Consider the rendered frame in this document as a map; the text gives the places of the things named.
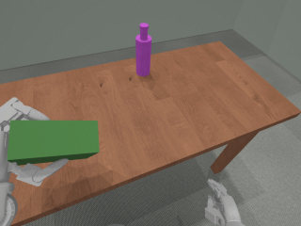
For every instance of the robot right hand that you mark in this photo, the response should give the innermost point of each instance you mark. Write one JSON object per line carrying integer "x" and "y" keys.
{"x": 223, "y": 210}

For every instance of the robot left hand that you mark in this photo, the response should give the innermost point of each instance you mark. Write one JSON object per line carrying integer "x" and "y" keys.
{"x": 15, "y": 110}

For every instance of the table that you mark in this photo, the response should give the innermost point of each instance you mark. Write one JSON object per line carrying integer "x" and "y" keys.
{"x": 194, "y": 100}

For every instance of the sponge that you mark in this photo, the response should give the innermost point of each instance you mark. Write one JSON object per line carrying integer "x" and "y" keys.
{"x": 39, "y": 141}

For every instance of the left robot forearm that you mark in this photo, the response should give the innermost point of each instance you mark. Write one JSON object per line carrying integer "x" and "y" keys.
{"x": 8, "y": 204}

